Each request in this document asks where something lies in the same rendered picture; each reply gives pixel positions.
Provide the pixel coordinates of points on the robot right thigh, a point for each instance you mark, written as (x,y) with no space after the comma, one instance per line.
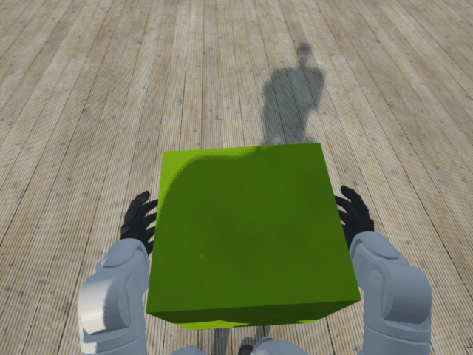
(278,347)

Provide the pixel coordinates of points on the carton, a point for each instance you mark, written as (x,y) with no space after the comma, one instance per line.
(248,236)

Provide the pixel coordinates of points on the robot right shin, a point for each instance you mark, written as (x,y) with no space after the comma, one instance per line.
(265,339)

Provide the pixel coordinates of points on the robot right hand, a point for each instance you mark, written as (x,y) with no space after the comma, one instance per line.
(357,218)

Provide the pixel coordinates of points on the right robot forearm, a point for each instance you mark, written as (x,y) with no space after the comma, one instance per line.
(397,298)

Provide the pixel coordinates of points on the left robot forearm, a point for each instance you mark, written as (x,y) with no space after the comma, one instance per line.
(110,307)

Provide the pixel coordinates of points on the robot left hand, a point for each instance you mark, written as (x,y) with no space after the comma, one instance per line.
(135,222)

